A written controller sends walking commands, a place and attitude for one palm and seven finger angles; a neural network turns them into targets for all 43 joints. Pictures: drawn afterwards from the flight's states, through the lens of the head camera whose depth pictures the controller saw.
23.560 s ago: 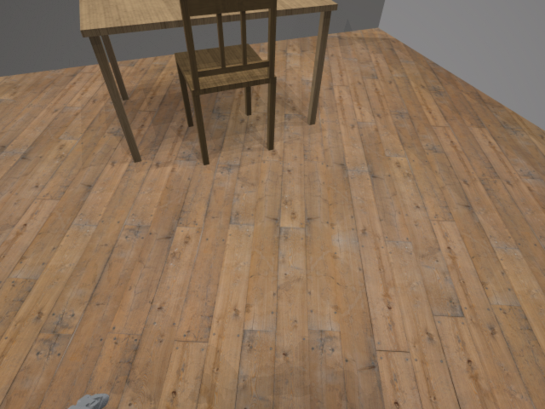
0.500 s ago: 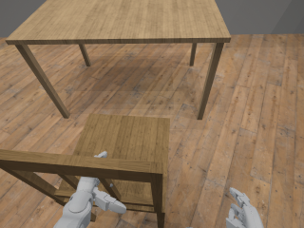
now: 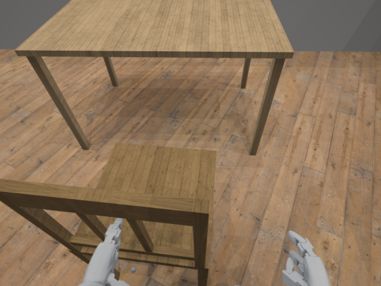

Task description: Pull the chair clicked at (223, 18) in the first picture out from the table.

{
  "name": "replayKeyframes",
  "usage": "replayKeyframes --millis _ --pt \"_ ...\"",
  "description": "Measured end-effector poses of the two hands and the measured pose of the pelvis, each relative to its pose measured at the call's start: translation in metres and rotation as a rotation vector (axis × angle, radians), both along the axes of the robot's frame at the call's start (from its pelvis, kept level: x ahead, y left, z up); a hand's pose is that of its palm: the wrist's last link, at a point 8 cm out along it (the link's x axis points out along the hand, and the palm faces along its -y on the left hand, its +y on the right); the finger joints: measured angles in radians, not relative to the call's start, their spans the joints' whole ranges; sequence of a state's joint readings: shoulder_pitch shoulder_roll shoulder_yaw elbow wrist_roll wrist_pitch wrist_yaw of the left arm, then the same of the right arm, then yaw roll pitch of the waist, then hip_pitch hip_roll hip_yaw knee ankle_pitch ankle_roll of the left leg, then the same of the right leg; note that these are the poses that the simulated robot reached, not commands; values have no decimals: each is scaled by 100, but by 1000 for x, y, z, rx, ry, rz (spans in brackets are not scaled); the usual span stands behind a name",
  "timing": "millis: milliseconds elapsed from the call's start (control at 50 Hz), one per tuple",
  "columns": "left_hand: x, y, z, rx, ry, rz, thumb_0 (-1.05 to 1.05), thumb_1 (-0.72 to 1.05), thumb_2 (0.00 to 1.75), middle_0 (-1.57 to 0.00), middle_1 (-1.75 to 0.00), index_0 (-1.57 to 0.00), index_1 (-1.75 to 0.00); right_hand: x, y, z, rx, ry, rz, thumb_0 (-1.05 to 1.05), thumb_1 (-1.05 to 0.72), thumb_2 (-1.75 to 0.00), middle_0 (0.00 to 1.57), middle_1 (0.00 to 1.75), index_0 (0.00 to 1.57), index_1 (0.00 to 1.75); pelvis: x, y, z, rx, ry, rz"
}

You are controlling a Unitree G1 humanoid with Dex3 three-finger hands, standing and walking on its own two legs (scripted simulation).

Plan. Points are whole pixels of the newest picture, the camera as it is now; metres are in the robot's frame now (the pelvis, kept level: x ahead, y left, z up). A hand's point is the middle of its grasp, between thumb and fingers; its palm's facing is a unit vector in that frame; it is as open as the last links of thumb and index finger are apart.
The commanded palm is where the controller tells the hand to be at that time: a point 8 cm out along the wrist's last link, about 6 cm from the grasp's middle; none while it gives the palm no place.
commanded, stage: draw the fingers out of the gap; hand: left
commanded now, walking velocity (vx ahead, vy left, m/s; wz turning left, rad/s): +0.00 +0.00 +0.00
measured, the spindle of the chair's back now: (98, 228) +0.27 +0.23 -0.06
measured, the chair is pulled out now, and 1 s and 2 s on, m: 0.60 0.60 0.60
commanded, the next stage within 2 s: draw the hand back to the body in 0.38 s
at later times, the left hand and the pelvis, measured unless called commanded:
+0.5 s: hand out of the picture +0.11 +0.13 -0.02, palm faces -0.06 -0.99 -0.16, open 17.5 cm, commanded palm +0.09 +0.18 +0.00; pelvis -0.01 +0.01 -0.01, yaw +0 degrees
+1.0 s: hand (78, 275) +0.15 +0.18 +0.08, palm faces +0.01 -0.99 -0.13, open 17.4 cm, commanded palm +0.11 +0.24 +0.10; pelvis -0.02 +0.01 -0.02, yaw +0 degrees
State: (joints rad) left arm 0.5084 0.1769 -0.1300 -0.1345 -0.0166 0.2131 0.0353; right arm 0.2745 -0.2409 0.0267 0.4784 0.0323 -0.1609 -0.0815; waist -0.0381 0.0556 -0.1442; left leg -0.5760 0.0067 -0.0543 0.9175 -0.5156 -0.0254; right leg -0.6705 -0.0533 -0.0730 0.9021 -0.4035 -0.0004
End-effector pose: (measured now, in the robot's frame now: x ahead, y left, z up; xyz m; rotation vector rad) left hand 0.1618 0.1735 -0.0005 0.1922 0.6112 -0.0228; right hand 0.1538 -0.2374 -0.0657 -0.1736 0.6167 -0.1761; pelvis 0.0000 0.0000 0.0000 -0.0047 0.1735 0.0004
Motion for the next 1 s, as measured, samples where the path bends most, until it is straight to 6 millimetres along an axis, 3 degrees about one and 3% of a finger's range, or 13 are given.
replayKeyframes --millis 540,620,740,860,1000 --pt "-67 8 2 -37 22 47 -1 -53 20 -1 -1 0 0 1 11 0 2 -83 -27 1 -90 -90 20 30 20 30 -12 6 -14 -10 7 -1" --pt "-60 11 20 -129 -148 89 -1 -54 20 -1 -1 0 0 2 12 -4 -5 -98 -18 1 -90 -90 20 30 20 30 -15 6 -19 -16 16 2" --pt "-42 24 54 -131 -440 68 -1 -54 20 -1 -1 0 0 2 16 -17 21 -83 -2 1 -90 -90 20 30 20 30 -18 6 -26 -18 28 3" --pt "-42 32 52 -121 -474 -16 -1 -54 20 0 0 0 0 2 20 -30 53 -50 1 1 -90 -90 20 30 20 30 -22 5 -32 -18 30 -3" --pt "-38 57 92 -66 -537 2 -1 -52 21 -1 -1 -2 -1 6 24 -19 78 -64 -32 1 -90 -90 20 30 20 30 -16 6 -18 -28 -9 6"
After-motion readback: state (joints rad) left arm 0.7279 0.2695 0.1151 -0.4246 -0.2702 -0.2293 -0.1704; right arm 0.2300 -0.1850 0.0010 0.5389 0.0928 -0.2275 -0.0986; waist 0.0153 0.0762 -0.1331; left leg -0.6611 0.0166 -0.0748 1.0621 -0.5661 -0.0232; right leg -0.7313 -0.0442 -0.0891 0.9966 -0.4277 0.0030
